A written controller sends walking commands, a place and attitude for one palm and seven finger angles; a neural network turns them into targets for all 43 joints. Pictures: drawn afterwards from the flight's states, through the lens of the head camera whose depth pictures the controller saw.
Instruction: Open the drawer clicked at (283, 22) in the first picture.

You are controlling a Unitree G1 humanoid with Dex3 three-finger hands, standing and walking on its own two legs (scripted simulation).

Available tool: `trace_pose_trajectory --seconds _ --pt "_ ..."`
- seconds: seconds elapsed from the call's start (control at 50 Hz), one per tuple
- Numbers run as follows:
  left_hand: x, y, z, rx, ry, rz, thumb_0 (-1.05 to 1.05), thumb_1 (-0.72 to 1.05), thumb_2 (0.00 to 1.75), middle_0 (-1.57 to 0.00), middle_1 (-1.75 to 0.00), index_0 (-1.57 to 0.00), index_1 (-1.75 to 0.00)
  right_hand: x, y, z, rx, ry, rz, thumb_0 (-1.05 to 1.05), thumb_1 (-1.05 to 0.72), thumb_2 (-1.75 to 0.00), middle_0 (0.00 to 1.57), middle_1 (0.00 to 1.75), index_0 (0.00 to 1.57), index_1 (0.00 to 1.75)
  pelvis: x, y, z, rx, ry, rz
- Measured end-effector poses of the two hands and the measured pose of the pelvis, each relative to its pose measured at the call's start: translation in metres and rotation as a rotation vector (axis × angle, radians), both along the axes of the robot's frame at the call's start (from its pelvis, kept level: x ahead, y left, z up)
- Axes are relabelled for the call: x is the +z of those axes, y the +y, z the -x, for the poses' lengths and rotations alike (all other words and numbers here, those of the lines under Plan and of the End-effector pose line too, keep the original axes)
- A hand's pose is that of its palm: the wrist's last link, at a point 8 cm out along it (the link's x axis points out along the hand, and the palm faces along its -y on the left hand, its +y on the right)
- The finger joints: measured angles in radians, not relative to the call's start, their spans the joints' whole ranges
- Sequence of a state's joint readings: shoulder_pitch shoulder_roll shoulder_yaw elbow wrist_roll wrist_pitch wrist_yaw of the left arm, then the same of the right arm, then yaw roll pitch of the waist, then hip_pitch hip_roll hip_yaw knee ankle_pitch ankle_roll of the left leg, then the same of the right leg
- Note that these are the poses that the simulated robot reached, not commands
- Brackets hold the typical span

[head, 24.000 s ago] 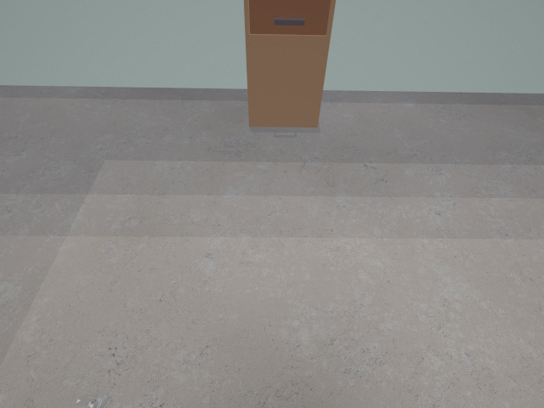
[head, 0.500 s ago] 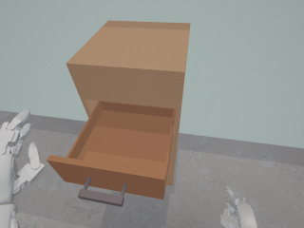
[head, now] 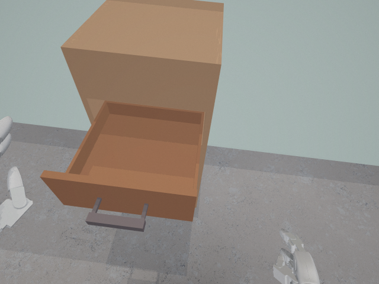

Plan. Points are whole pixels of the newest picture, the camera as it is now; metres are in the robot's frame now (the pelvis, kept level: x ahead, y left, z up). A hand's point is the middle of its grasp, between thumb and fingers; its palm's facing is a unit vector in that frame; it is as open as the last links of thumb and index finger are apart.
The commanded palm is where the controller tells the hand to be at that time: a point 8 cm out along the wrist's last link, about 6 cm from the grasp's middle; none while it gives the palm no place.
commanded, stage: step back with the hand held close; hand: left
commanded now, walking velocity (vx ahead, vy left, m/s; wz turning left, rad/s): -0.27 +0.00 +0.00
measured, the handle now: (119, 213) +0.30 +0.20 -0.11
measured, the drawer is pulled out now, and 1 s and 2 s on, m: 0.30 0.30 0.30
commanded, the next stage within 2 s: stop stepping back and stand still in 0.96 s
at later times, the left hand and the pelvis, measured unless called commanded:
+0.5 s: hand (15, 243) +0.14 +0.23 +0.17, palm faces +0.43 -0.80 -0.42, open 7.4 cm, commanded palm +0.07 +0.28 +0.19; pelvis -0.05 -0.01 +0.00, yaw +1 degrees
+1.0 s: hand out of the picture +0.07 +0.24 +0.18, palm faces +0.40 -0.84 -0.37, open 7.4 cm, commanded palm +0.01 +0.28 +0.19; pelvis -0.13 +0.00 +0.00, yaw -1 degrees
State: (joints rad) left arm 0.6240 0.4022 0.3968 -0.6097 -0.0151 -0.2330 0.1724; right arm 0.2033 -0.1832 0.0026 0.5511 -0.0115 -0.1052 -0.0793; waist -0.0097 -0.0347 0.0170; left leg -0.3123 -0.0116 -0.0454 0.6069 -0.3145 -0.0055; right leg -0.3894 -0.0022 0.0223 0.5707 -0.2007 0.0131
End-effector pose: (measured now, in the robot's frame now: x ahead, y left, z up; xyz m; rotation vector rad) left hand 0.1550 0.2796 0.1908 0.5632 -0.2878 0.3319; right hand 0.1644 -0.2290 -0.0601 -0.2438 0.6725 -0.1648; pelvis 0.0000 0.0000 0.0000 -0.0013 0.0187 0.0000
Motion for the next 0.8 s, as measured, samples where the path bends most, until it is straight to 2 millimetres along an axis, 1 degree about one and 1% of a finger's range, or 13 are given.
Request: trace_pose_trajectory --seconds 0.1,0.2,0.28,0.36,0.42,0.48,0.56,0.64,0.7,0.74,0.8 --pt "-0.004 -0.004 0.015 0.02 -0.024 0.045 0.01 0.89 0.9 -0.21 -0.31 -0.21 -0.3 -0.006 0.003 0.011 0.02 0.001 -0.02 0.01 -0.9 -0.89 0.2 0.3 0.2 0.3 -0.002 -0.001 0.013 0.0 0.006 0.01" --pt "-0.007 -0.002 0.025 0.024 -0.004 0.052 0.01 0.89 0.9 -0.21 -0.31 -0.21 -0.3 -0.005 0.0 0.028 0.009 0.024 0.002 0.01 -0.9 -0.89 0.21 0.3 0.2 0.3 0.0 0.002 0.024 -0.003 0.011 0.011" --pt "-0.007 -0.001 0.031 0.033 0.005 0.014 0.01 0.89 0.9 -0.21 -0.31 -0.21 -0.3 -0.006 -0.004 0.039 -0.001 0.017 0.015 0.01 -0.9 -0.89 0.21 0.3 0.2 0.3 -0.002 0.0 0.033 0.003 0.009 0.008" --pt "-0.007 -0.006 0.04 0.037 -0.012 -0.007 0.01 0.89 0.9 -0.21 -0.31 -0.21 -0.3 -0.013 -0.01 0.047 0.0 0.003 0.01 0.01 -0.9 -0.89 0.2 0.3 0.2 0.3 -0.008 -0.006 0.04 0.005 0.002 0.004" --pt "-0.006 -0.01 0.046 0.038 -0.036 0.014 0.01 0.89 0.9 -0.21 -0.31 -0.21 -0.3 -0.016 -0.014 0.054 0.002 0.018 0.009 0.01 -0.9 -0.89 0.2 0.3 0.2 0.3 -0.008 -0.008 0.045 0.008 0.008 0.005" --pt "-0.004 -0.012 0.051 0.032 -0.049 0.037 0.01 0.89 0.9 -0.21 -0.31 -0.21 -0.3 -0.015 -0.018 0.063 0.0 0.051 0.023 0.01 -0.9 -0.89 0.21 0.3 0.2 0.3 -0.005 -0.007 0.05 0.016 0.012 0.002" --pt "-0.004 -0.008 0.06 0.024 -0.044 0.021 0.01 0.89 0.9 -0.21 -0.31 -0.21 -0.3 -0.013 -0.021 0.071 -0.012 0.054 0.044 0.01 -0.9 -0.89 0.2 0.3 0.2 0.3 -0.005 -0.004 0.059 0.019 0.008 0.012" --pt "-0.007 -0.003 0.071 0.045 -0.03 -0.013 0.01 0.89 0.9 -0.21 -0.31 -0.21 -0.3 -0.013 -0.019 0.075 -0.018 0.013 0.034 0.01 -0.9 -0.89 0.2 0.3 0.2 0.3 -0.009 -0.008 0.067 0.028 0.008 0.017" --pt "-0.01 -0.006 0.08 0.042 -0.041 -0.003 0.01 0.89 0.9 -0.21 -0.31 -0.21 -0.3 -0.017 -0.017 0.078 -0.004 0.005 0.011 0.01 -0.9 -0.9 0.2 0.3 0.2 0.3 -0.013 -0.012 0.074 0.018 0.011 0.01" --pt "-0.009 -0.007 0.085 0.039 -0.049 0.033 0.01 0.89 0.9 -0.21 -0.31 -0.21 -0.3 -0.017 -0.014 0.081 0.014 0.028 0.004 0.01 -0.9 -0.89 0.2 0.3 0.2 0.3 -0.01 -0.01 0.08 0.03 0.011 0.003" --pt "-0.007 -0.006 0.095 0.019 -0.064 0.074 0.01 0.89 0.9 -0.21 -0.31 -0.21 -0.3 -0.011 -0.009 0.089 0.036 0.067 0.016 0.01 -0.9 -0.89 0.2 0.3 0.2 0.3 -0.004 -0.005 0.089 0.041 0.001 -0.02"
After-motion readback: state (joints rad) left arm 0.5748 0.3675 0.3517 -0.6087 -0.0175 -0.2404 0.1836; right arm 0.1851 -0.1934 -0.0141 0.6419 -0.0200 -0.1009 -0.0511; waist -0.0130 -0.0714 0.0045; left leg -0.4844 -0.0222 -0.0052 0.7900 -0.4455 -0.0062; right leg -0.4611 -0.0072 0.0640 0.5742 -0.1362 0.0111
